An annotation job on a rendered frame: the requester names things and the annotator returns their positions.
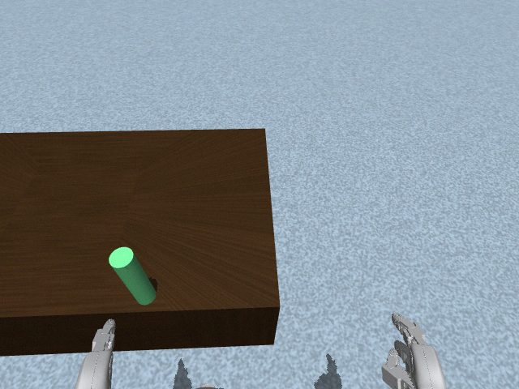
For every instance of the can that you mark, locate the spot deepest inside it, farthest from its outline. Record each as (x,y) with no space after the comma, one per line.
(126,265)

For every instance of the right robot hand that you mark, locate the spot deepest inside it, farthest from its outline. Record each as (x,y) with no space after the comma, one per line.
(422,365)

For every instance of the left robot hand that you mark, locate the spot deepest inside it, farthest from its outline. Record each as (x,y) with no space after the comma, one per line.
(96,369)

